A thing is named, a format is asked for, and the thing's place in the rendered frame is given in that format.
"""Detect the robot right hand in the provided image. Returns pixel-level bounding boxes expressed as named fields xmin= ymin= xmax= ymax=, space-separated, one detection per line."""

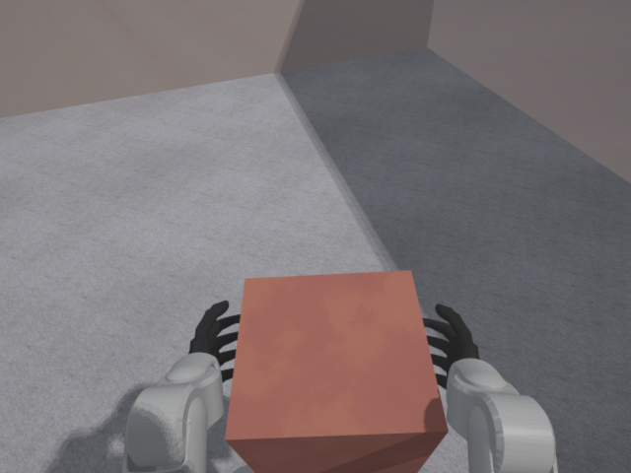
xmin=422 ymin=304 xmax=480 ymax=390

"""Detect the carton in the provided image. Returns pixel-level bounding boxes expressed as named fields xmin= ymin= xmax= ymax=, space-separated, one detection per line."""
xmin=225 ymin=270 xmax=449 ymax=473

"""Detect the robot left hand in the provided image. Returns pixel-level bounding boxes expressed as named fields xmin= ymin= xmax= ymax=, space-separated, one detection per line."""
xmin=188 ymin=301 xmax=241 ymax=382

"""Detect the robot right forearm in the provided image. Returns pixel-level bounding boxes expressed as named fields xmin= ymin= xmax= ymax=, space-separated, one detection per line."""
xmin=447 ymin=358 xmax=558 ymax=473

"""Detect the robot left forearm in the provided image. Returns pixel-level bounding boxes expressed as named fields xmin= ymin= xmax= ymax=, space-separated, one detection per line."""
xmin=121 ymin=353 xmax=224 ymax=473

